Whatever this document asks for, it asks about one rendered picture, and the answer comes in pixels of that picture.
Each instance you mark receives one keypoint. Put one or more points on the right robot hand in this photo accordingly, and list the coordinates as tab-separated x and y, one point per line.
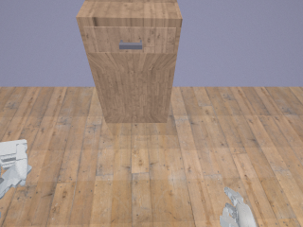
241	214

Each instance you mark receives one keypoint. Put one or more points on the cabinet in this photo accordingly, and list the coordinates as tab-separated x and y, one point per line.
132	87

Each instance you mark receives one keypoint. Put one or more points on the left robot hand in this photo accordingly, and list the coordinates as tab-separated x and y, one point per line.
13	159

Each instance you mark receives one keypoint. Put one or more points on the drawer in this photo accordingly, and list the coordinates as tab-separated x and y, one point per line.
154	39

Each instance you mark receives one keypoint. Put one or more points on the handle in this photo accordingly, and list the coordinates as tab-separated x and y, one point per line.
131	46

